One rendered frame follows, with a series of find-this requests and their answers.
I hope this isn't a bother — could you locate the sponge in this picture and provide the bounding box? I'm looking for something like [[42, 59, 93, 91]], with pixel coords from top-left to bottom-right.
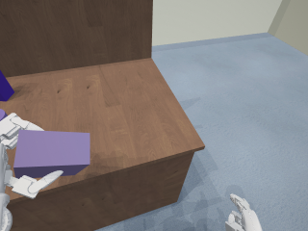
[[13, 129, 90, 179]]

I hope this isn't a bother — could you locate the table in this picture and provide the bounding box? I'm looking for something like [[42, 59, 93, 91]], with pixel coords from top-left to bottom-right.
[[0, 0, 205, 231]]

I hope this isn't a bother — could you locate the robot right hand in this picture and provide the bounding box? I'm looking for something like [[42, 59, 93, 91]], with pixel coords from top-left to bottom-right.
[[225, 193, 263, 231]]

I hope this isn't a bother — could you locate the left robot forearm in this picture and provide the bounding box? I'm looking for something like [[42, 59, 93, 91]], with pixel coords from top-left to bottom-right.
[[0, 192, 13, 231]]

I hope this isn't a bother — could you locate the robot left hand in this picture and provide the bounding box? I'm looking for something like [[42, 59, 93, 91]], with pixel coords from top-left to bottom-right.
[[0, 113, 64, 199]]

